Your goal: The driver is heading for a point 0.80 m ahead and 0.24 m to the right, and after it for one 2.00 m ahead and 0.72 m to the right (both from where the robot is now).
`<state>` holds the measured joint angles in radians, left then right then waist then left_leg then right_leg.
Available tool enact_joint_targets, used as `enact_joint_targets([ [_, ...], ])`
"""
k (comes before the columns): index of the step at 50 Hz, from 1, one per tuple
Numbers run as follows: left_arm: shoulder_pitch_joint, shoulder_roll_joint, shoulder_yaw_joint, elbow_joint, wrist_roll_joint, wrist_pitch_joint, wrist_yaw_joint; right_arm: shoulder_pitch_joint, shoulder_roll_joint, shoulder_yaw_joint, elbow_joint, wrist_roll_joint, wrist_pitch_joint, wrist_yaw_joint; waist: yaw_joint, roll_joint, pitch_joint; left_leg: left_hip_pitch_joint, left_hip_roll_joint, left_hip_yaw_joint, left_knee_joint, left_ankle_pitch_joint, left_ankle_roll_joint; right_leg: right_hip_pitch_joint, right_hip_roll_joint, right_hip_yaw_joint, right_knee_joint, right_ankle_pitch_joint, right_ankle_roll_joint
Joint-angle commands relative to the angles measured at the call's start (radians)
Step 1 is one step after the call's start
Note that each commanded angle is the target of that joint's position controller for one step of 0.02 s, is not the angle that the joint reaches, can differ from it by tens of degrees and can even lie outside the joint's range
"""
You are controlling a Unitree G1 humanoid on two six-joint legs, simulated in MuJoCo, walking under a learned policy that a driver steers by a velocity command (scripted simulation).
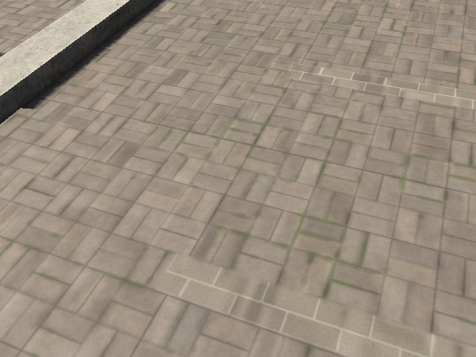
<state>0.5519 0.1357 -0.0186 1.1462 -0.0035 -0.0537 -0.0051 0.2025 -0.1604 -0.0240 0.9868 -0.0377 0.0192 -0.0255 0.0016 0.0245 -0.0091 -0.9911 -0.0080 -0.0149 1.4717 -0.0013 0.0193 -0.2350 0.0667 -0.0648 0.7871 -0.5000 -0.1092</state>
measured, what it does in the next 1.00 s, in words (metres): goes down, turning right: left foot 0.20 m lower, then right foot 0.20 m lower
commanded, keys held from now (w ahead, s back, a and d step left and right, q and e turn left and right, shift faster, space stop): w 0.30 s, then w+e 0.70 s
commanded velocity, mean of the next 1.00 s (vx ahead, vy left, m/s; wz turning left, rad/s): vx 0.50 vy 0.00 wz -0.28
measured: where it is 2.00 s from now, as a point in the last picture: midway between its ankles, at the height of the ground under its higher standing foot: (345, 263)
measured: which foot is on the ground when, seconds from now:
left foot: up 0.00-0.32, down 0.34-0.80, up 0.82-1.00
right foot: down 0.00-0.34, up 0.36-0.76, down 0.78-1.00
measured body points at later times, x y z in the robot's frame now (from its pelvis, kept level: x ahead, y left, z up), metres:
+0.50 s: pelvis +0.31 +0.02 -0.19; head +0.31 +0.01 +0.26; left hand +0.29 +0.26 -0.34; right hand +0.26 -0.22 -0.34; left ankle +0.28 +0.10 -0.91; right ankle +0.33 -0.14 -0.81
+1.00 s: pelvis +0.63 -0.08 -0.38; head +0.67 -0.09 +0.07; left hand +0.77 +0.13 -0.52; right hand +0.70 -0.37 -0.48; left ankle +0.78 +0.06 -1.03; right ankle +0.61 -0.18 -1.11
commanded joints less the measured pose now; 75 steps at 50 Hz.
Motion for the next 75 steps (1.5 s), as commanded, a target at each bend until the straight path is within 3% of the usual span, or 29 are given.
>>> enact_joint_targets([
  [1,-0.143,0.166,0.027,-0.092,-0.02,-0.042,0.019,0.094,-0.1,-0.028,0.026,0.005,-0.001,0.021,-0.104,-0.106,0.107,0.16,0.039,-0.034,-0.311,0.415,-0.009,-0.221,-0.198,0.275,-0.242,0.262,-0.017],
  [6,0.003,0.115,0.023,-0.08,0.012,-0.019,0.046,-0.241,-0.063,-0.033,-0.066,-0.001,-0.038,0.045,0.065,-0.034,0.193,0.151,0.052,-0.008,-0.694,0.571,-0.004,-0.058,-0.203,0.353,-0.183,0.016,-0.093],
  [13,0.121,0.088,0.035,-0.035,0.053,-0.019,0.035,-0.305,-0.046,-0.011,-0.121,0.036,-0.078,0.055,0.228,-0.043,0.244,0.387,0.021,0.046,-1.099,0.315,0.021,0.08,-0.117,0.324,0.082,0.609,-0.094],
  [15,-0.015,0.135,0.046,-0.052,0.056,-0.019,0.032,0.047,-0.128,-0.038,-0.005,0.035,-0.068,0.048,0.045,-0.101,0.108,0.66,0.081,-0.013,-1.059,0.354,0.075,0.02,-0.153,0.342,0.347,0.724,-0.109],
  [16,0.068,0.15,0.028,-0.026,0.154,-0.046,-0.063,0.389,-0.199,-0.037,0.096,-0.15,-0.077,0.11,-0.053,0.194,0.115,0.996,0.118,-0.069,-1.118,0.389,0.068,-0.14,-0.097,0.371,0.556,0.493,0.007],
  [17,-0.193,0.335,0.083,-0.092,0.109,-0.058,-0.107,0.829,-0.19,-0.068,0.216,-0.153,-0.079,0.104,-0.334,0.181,0.052,1.482,0.116,0.005,-1.136,0.428,0.128,-0.478,0.047,0.259,0.953,0.309,0.065],
  [18,-0.11,0.279,0.098,-0.066,0.058,-0.054,-0.152,0.796,-0.197,-0.063,0.209,-0.128,-0.082,0.113,-0.269,0.281,-0.148,1.733,0.212,-0.096,-0.926,0.58,0.256,-0.712,0.163,0.236,1.34,-0.261,0.039],
  [20,-0.037,0.098,0.049,-0.139,0.051,-0.068,-0.15,0.455,-0.258,-0.061,0.129,-0.103,-0.089,0.125,-0.103,0.052,-0.143,1.586,0.353,-0.221,-0.833,0.533,0.366,-0.939,0.059,0.262,1.271,-0.149,-0.03],
  [21,-0.124,0.136,0.061,-0.198,0.057,-0.067,-0.119,0.236,-0.14,-0.024,0.063,-0.085,-0.102,0.117,-0.058,-0.017,-0.027,1.315,0.398,-0.333,-0.979,-0.021,0.364,-0.995,-0.033,0.325,0.961,0.099,-0.038],
  [23,-0.149,0.141,0.059,-0.134,0.116,-0.045,-0.074,0.069,0.061,0.059,0.024,-0.085,-0.123,0.1,0.033,-0.125,0.198,0.607,0.371,-0.218,-1.116,-0.085,0.336,-0.65,-0.206,0.333,0.35,0.607,-0.036],
  [25,-0.09,0.026,0.017,-0.11,0.137,-0.021,-0.094,0.126,-0.045,0.03,0.046,-0.077,-0.144,0.07,0.077,0.052,0.102,0.357,0.221,-0.11,-1.032,-0.09,0.302,-0.33,-0.193,0.183,0.426,0.654,-0.008],
  [26,-0.102,0.007,0.007,-0.113,0.163,-0.023,-0.099,0.134,0.048,0.062,0.038,-0.062,-0.164,0.045,0.054,-0.004,0.082,0.393,0.194,-0.053,-0.979,-0.134,0.233,-0.372,-0.234,0.234,0.217,0.87,-0.008],
  [29,-0.239,0.105,0.017,-0.173,0.136,-0.041,-0.075,0.233,-0.015,0.071,0.067,-0.083,-0.198,0.032,0.012,0.005,0.057,0.365,0.145,0.016,-0.84,-0.305,0.18,-0.172,-0.196,0.148,0.013,1.076,0.042],
  [33,-0.562,0.164,0.023,-0.299,0.115,-0.038,-0.068,0.498,-0.022,0.086,0.144,-0.038,-0.176,0.0,-0.118,-0.026,0.198,0.875,0.276,-0.171,-0.695,-0.279,0.185,-0.631,-0.252,0.197,-0.257,0.916,0.056],
  [34,-0.674,0.097,0.03,-0.351,-0.12,-0.023,-0.068,0.384,-0.115,0.029,0.129,0.11,-0.132,-0.043,-0.153,-0.029,0.276,0.699,0.216,-0.166,-0.64,-0.232,0.158,-0.602,-0.121,0.233,-0.188,0.949,0.062],
  [35,-0.656,0.081,0.013,-0.352,-0.139,-0.017,-0.072,0.359,-0.153,0.022,0.112,0.102,-0.116,-0.051,-0.117,-0.006,0.265,0.686,0.231,-0.137,-0.568,-0.159,0.151,-0.566,-0.127,0.208,-0.211,0.946,0.047],
  [37,-0.547,0.081,0.016,-0.339,-0.098,-0.005,-0.08,0.287,-0.153,0.0,0.106,0.07,-0.101,-0.039,-0.067,0.067,0.199,0.633,0.272,-0.137,-0.446,-0.165,0.129,-0.348,-0.209,0.198,-0.32,0.927,0.011],
  [39,-0.201,0.197,0.083,-0.204,-0.049,0.005,-0.072,0.249,-0.067,0.005,0.096,0.046,-0.111,-0.009,0.078,-0.104,-0.03,0.527,0.157,0.051,-0.059,-0.01,0.077,0.183,-0.095,0.017,-0.401,1.055,-0.018],
  [40,0.023,0.245,0.105,-0.134,-0.033,0.025,-0.054,0.205,-0.089,-0.012,0.074,0.038,-0.121,0.002,0.197,-0.272,-0.052,0.282,0.019,0.158,0.419,-0.377,-0.001,0.479,-0.137,0.05,-0.399,1.29,-0.096],
  [41,0.029,0.326,0.104,-0.137,-0.013,0.004,-0.037,0.313,-0.045,0.003,0.026,0.077,-0.15,0.027,0.135,-0.455,-0.249,-0.15,0.01,0.031,0.678,-0.843,-0.034,0.95,-0.336,0.28,-0.036,1.484,-0.236],
  [42,0.051,0.262,0.1,-0.172,-0.013,0.015,-0.023,0.191,-0.099,0.002,-0.052,0.081,-0.172,0.039,0.219,-0.372,-0.374,-0.261,0.049,-0.022,0.634,-0.819,-0.04,0.988,-0.371,0.385,-0.062,1.254,-0.309],
  [45,-0.141,0.307,0.11,-0.232,0.015,0.029,0.029,0.088,-0.058,0.006,-0.153,0.111,-0.171,0.011,0.062,0.001,-0.306,-0.218,0.133,-0.098,0.2,-0.477,-0.029,0.496,-0.499,0.765,-0.364,0.321,-0.3],
  [46,-0.359,0.265,0.092,-0.306,0.007,0.019,0.041,0.014,-0.062,-0.006,-0.186,0.097,-0.132,-0.01,-0.028,0.033,-0.085,-0.078,0.161,-0.102,-0.029,-0.393,-0.072,0.096,-0.46,0.693,-0.448,0.428,-0.248],
  [49,-0.548,0.277,0.109,-0.397,-0.002,0.006,0.045,0.066,-0.083,-0.028,-0.178,0.024,-0.11,-0.025,-0.104,-0.068,-0.067,0.572,0.118,-0.029,-0.583,-0.122,-0.099,-0.452,-0.202,0.341,-0.472,0.513,-0.156],
  [53,-0.363,0.221,0.114,-0.336,-0.035,-0.001,0.048,-0.065,-0.121,-0.05,-0.215,0.067,-0.11,-0.004,-0.052,-0.098,-0.086,0.666,0.047,-0.017,-0.831,0.029,-0.09,-0.271,-0.19,0.383,-0.417,0.342,-0.122],
  [56,-0.317,0.139,0.098,-0.337,-0.032,0.002,0.043,0.055,-0.183,-0.082,-0.179,0.044,-0.118,0.01,-0.117,-0.074,-0.094,0.853,0.066,-0.026,-0.882,-0.147,-0.024,-0.285,-0.092,0.361,-0.172,0.149,-0.041],
  [58,-0.179,0.072,0.078,-0.394,-0.043,-0.026,0.027,0.282,-0.337,-0.119,-0.139,0.018,-0.134,0.026,-0.093,0.435,-0.274,1.237,0.479,-0.793,-1.134,-0.414,0.212,-0.673,0.054,0.225,0.496,-0.082,0.031],
  [61,-0.412,0.172,0.108,-0.423,-0.031,-0.006,0.034,0.07,-0.184,-0.08,-0.19,0.024,-0.128,0.009,-0.093,0.095,-0.027,0.953,0.377,-0.485,-1.181,-0.439,0.155,-0.775,-0.079,0.225,0.607,0.182,0.012],
  [75,-0.622,0.115,0.104,-0.522,-0.021,0.014,-0.041,0.101,-0.233,-0.111,-0.119,0.057,-0.113,-0.01,-0.069,0.075,0.02,0.95,0.3,0.13,-1.227,0.098,0.087,-0.442,-0.11,0.033,-0.104,0.46,0.044],
])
